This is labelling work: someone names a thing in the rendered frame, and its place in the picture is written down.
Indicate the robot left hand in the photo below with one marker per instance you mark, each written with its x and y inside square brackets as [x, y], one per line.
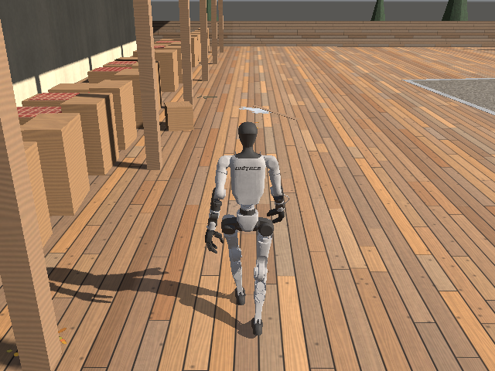
[208, 240]

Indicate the robot left upper arm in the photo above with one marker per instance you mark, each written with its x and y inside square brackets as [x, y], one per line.
[221, 175]

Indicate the robot right hand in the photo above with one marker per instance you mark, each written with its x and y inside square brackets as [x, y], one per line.
[273, 212]

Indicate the robot right upper arm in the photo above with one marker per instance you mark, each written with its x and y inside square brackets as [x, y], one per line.
[274, 173]

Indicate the left robot forearm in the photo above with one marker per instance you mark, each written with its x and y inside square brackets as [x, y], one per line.
[214, 212]

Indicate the right robot forearm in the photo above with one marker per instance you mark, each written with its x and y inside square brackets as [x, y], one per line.
[279, 202]

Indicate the right robot shin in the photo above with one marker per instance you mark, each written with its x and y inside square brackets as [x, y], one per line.
[259, 296]

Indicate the right robot thigh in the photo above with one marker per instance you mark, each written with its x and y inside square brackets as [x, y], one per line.
[264, 237]

